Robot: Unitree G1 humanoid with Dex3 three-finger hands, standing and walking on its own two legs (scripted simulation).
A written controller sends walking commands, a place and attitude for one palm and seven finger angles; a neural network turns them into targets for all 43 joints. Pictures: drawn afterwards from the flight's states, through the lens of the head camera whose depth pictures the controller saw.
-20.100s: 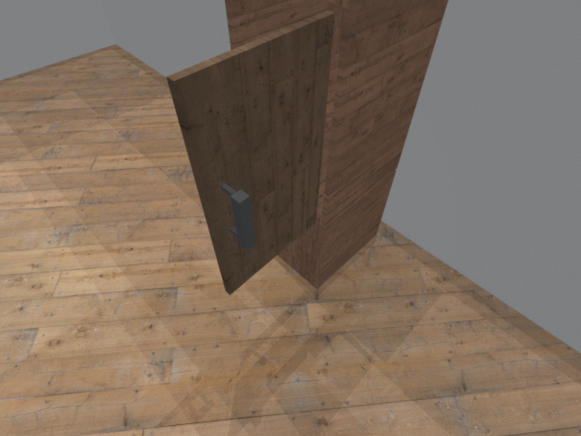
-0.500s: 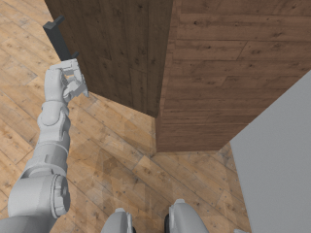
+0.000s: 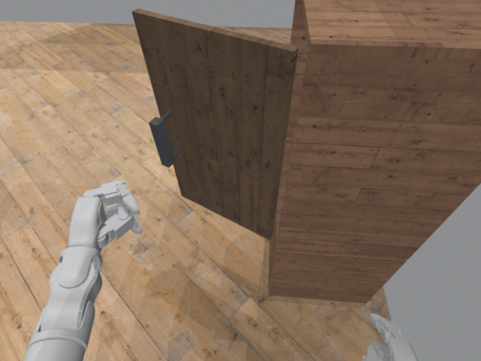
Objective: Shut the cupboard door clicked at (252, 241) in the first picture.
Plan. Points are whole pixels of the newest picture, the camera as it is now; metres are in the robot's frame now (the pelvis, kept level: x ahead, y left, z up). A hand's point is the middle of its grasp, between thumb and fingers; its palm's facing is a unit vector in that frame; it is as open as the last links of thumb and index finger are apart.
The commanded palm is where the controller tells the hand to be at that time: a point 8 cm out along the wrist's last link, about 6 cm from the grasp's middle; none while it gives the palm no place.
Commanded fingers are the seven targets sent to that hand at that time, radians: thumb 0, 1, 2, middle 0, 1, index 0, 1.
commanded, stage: draw the hand back to the body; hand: left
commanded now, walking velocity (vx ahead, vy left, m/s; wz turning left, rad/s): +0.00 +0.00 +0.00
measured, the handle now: (168, 139) +0.64 +0.22 -0.03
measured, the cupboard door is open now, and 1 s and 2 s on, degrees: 64 64 64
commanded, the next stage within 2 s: step back with the hand held close in 0.94 s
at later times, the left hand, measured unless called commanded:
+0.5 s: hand (32, 253) +0.21 +0.25 +0.17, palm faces +0.44 -0.81 -0.38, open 5.6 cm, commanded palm +0.16 +0.29 +0.19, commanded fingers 0.00 0.90 0.90 -0.25 -0.36 -0.25 -0.36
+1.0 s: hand (23, 267) +0.19 +0.24 +0.19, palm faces +0.47 -0.78 -0.41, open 7.4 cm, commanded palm +0.14 +0.28 +0.19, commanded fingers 0.00 0.90 0.90 -0.20 -0.30 -0.20 -0.30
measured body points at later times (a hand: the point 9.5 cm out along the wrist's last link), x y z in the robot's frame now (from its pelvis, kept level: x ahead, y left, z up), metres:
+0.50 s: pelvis +0.02 -0.01 +0.02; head -0.01 -0.04 +0.47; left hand +0.19 +0.29 +0.19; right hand +0.21 -0.21 -0.07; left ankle -0.02 +0.09 -0.72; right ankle +0.01 -0.11 -0.72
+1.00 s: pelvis +0.00 -0.02 +0.02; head -0.02 -0.05 +0.47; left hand +0.16 +0.28 +0.21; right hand +0.19 -0.24 -0.07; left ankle -0.02 +0.09 -0.72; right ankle +0.01 -0.11 -0.72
